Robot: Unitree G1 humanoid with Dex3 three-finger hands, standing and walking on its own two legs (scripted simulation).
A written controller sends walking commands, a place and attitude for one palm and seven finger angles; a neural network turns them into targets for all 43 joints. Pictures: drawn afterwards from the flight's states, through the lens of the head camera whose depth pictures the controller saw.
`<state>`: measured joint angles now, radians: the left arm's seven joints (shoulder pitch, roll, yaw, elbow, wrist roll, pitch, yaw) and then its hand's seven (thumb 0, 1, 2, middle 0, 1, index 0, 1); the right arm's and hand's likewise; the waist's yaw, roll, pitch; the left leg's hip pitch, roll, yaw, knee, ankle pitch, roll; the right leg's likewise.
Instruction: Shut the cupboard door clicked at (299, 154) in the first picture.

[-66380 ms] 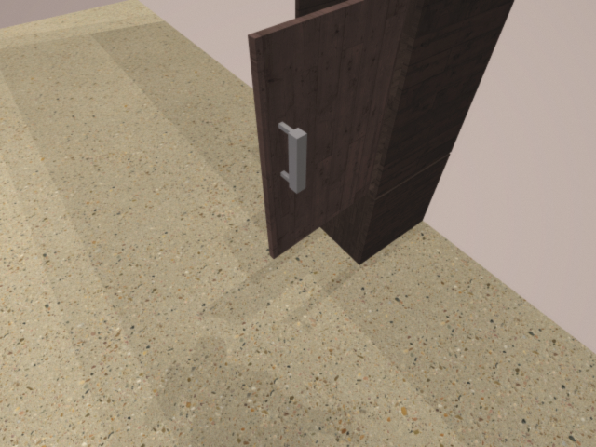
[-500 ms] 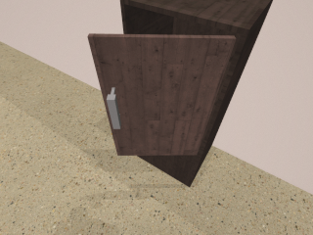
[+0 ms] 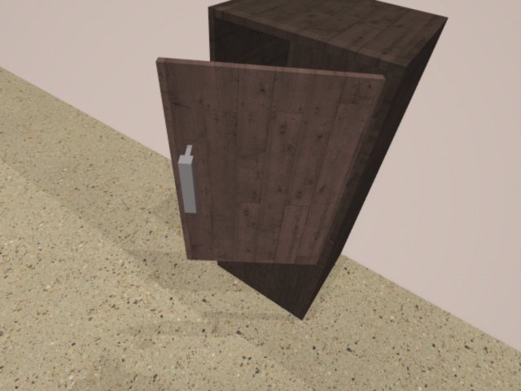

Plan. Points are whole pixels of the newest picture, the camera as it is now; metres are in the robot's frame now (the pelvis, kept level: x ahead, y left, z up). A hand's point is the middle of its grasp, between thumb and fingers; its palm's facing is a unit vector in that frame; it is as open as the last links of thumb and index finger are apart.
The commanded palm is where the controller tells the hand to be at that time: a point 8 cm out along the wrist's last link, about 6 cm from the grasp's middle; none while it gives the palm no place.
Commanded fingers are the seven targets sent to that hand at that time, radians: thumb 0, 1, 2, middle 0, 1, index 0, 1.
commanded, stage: shuffle to correct the standing spot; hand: left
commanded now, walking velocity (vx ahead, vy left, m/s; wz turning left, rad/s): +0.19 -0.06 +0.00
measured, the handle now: (190, 179) +0.52 +0.18 +0.01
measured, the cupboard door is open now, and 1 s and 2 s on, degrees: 34 34 34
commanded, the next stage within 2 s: come to a stop and stand still in 0.40 s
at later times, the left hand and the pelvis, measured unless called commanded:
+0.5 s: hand out of the picture -0.01 +0.14 -0.19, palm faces +0.12 -0.99 -0.11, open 7.4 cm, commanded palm none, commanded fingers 0.00 0.90 0.90 -0.20 -0.30 -0.20 -0.30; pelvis +0.07 +0.00 -0.01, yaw +2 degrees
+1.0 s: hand out of the picture +0.14 +0.17 -0.18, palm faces +0.01 -0.98 -0.22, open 7.4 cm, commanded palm none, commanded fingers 0.00 0.90 0.90 -0.20 -0.30 -0.20 -0.30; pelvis +0.10 -0.01 -0.01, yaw +0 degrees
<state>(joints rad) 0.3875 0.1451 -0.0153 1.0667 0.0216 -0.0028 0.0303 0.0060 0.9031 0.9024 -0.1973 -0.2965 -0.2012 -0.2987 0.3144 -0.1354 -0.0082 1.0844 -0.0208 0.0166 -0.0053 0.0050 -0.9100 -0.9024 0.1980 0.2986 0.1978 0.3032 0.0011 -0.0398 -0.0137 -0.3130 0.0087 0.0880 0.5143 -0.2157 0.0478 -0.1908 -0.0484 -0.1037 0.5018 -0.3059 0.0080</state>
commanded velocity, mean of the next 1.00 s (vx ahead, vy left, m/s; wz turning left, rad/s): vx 0.03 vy -0.03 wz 0.00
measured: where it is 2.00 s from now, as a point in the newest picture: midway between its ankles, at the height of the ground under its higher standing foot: outside the picture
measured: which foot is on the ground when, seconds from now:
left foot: down 0.00-1.00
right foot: down 0.00-0.54, up 0.56-0.84, down 0.86-1.00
